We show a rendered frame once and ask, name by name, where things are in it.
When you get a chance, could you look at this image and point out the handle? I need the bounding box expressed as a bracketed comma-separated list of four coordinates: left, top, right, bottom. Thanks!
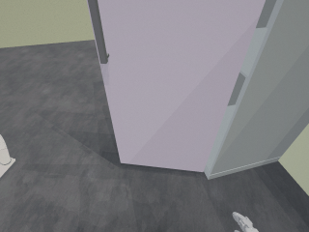
[88, 0, 109, 64]

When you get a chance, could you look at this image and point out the fridge door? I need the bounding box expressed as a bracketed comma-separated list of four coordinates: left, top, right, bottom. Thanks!
[86, 0, 266, 172]

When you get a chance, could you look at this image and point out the right robot hand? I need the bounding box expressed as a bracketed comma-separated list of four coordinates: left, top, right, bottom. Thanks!
[233, 212, 259, 232]

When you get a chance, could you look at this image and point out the left robot hand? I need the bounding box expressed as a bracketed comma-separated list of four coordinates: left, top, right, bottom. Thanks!
[0, 134, 15, 181]

